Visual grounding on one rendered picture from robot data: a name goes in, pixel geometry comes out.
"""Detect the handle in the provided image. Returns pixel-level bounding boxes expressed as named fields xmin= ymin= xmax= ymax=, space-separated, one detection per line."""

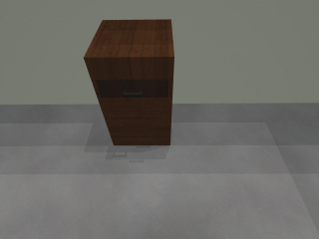
xmin=123 ymin=89 xmax=143 ymax=98

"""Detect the cabinet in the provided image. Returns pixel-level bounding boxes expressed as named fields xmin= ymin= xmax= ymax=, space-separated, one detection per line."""
xmin=84 ymin=19 xmax=174 ymax=146

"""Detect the drawer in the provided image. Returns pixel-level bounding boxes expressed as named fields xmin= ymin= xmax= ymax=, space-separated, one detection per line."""
xmin=96 ymin=79 xmax=168 ymax=99

